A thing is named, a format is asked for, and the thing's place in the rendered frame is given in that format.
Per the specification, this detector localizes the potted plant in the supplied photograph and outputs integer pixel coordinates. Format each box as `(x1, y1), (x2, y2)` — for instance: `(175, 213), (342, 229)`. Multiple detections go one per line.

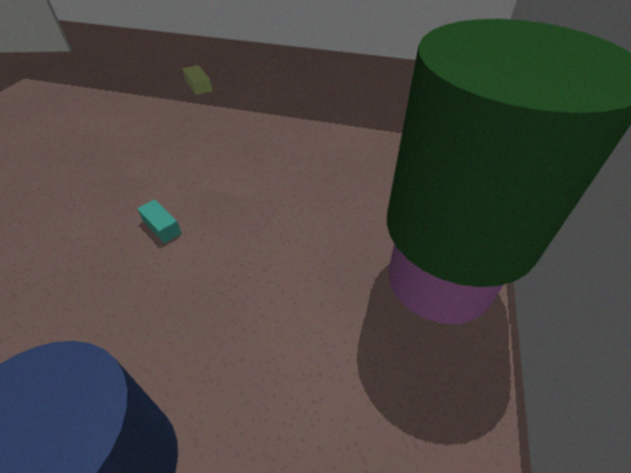
(386, 19), (631, 324)

